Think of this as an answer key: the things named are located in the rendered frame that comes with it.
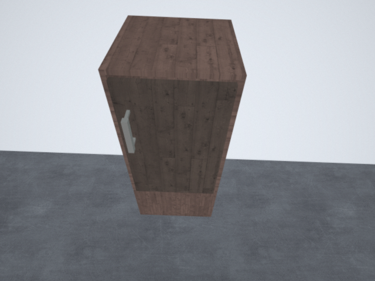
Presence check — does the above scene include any handle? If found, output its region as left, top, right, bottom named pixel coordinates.
left=121, top=110, right=136, bottom=153

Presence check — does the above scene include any cupboard door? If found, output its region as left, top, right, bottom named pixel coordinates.
left=107, top=77, right=238, bottom=194

